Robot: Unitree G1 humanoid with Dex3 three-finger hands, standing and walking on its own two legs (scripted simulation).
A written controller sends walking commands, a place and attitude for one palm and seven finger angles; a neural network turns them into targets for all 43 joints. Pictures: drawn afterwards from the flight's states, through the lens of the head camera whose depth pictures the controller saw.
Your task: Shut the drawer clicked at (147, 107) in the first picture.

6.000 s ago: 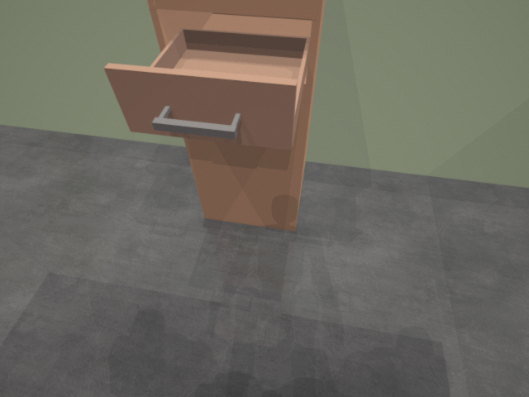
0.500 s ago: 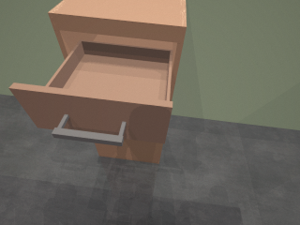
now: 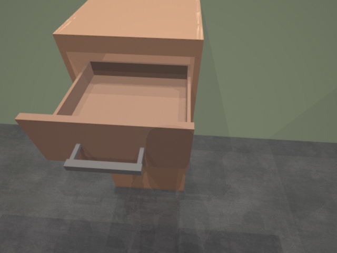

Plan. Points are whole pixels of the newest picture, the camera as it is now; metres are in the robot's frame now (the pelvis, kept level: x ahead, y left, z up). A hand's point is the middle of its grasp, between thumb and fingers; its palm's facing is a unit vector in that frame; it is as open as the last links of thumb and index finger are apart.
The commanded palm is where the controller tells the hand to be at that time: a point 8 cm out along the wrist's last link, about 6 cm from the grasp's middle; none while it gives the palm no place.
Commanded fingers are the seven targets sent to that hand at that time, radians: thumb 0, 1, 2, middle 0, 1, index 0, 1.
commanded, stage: come to a stop and stand still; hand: left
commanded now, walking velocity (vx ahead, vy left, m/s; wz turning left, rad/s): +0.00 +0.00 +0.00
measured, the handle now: (106, 158) +0.31 +0.16 +0.08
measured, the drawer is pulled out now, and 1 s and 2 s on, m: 0.29 0.29 0.29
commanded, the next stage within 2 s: look again from close up in 0.58 s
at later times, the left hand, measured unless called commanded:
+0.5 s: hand out of the picture +0.05 +0.18 -0.17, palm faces -0.01 -0.98 -0.20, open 7.3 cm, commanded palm none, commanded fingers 0.00 0.90 0.90 -0.20 -0.30 -0.20 -0.30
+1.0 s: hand out of the picture +0.03 +0.18 -0.17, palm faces -0.01 -0.98 -0.20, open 7.4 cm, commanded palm none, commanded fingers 0.00 0.90 0.90 -0.20 -0.30 -0.20 -0.30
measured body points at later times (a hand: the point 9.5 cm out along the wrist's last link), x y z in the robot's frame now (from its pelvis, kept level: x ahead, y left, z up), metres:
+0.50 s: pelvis +0.03 +0.01 +0.01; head +0.04 +0.01 +0.45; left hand +0.05 +0.24 -0.15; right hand +0.05 -0.22 -0.15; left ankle +0.02 +0.11 -0.73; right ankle -0.01 -0.12 -0.73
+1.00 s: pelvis +0.03 +0.00 +0.01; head +0.04 +0.00 +0.46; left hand +0.03 +0.23 -0.15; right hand +0.03 -0.23 -0.15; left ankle +0.02 +0.11 -0.73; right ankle -0.01 -0.12 -0.73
